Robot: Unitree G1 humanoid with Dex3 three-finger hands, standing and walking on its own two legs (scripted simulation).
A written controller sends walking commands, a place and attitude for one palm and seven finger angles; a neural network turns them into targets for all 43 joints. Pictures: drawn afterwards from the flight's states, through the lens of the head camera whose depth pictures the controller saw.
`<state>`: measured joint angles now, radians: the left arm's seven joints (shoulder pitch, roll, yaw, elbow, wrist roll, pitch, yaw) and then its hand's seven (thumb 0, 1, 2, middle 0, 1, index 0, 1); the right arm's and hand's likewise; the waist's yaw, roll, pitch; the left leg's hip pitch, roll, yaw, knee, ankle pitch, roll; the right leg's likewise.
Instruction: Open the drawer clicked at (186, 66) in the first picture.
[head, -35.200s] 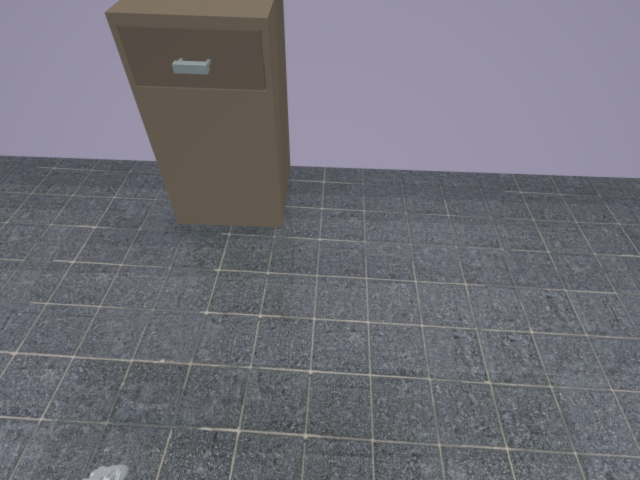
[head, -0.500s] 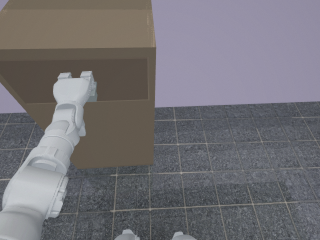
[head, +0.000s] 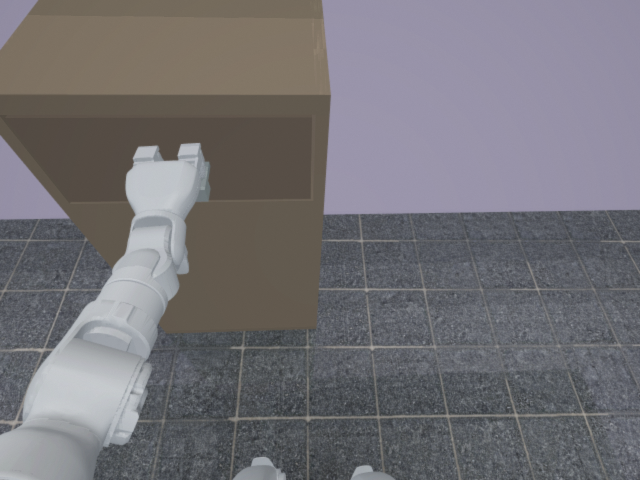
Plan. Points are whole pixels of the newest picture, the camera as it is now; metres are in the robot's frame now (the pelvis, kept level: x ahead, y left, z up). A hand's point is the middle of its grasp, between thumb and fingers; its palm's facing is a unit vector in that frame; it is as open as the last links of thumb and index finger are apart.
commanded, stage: lift the hand off the handle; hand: left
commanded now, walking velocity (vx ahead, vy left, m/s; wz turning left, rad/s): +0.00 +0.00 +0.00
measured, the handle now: (176, 178) +0.55 +0.21 +0.01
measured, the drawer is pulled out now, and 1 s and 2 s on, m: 0.00 0.00 0.00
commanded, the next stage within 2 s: draw the hand back to the body in 1.56 s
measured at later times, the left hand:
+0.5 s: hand (175, 205) +0.48 +0.19 +0.03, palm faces -0.02 -0.02 -1.00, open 13.7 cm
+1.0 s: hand (160, 170) +0.49 +0.19 +0.10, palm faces +0.03 -0.06 -1.00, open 13.8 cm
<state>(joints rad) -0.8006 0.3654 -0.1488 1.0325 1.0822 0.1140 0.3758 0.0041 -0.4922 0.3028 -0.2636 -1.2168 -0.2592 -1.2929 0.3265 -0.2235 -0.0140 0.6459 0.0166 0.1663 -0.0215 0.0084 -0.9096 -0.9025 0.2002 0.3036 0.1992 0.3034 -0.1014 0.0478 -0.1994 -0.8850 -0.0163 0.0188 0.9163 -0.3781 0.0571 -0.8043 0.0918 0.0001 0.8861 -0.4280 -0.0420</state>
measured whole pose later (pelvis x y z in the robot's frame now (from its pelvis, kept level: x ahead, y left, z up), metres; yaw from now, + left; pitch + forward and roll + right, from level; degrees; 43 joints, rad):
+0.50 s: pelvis +0.00 +0.00 +0.00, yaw +0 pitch +19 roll -2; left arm -0.82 0.38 -0.13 1.04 1.07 0.11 0.34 0.00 -0.49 0.30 -0.30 -1.27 -0.32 -1.27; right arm 0.35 -0.24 -0.03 0.66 0.02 0.17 -0.03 0.01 -0.91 -0.90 0.20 0.30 0.20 0.30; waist -0.12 0.05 -0.18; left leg -0.87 -0.02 0.02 0.90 -0.37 0.06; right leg -0.78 0.09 0.00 0.86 -0.42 -0.04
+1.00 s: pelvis +0.03 +0.01 +0.03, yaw +0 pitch +15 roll -1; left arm -0.69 0.36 -0.13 0.83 1.03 0.10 0.26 0.00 -0.49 0.30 -0.31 -1.20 -0.32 -1.20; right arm 0.31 -0.25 -0.06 0.68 0.03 0.17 -0.01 0.01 -0.91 -0.90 0.20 0.30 0.20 0.30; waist -0.06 0.07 -0.18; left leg -0.63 -0.03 0.04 0.73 -0.36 0.07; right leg -0.55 0.08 0.03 0.69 -0.40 -0.03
